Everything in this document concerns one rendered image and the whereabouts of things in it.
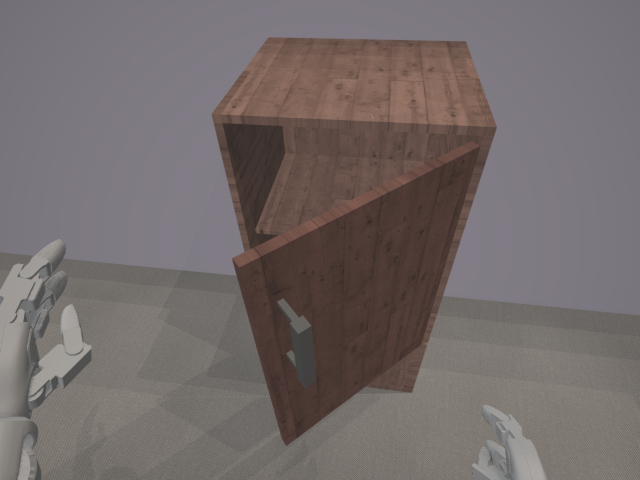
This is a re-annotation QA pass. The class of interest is robot right hand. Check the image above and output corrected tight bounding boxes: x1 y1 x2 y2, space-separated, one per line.
472 405 549 480

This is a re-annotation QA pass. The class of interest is left robot forearm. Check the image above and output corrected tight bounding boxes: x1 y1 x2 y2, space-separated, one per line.
0 417 41 480

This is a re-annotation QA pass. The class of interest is robot left hand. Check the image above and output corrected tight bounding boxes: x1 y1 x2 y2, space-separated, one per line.
0 239 91 419

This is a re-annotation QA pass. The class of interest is cupboard door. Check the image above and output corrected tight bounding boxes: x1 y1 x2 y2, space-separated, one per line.
232 141 481 446

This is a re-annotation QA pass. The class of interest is handle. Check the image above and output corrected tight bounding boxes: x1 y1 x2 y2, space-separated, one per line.
277 298 316 388

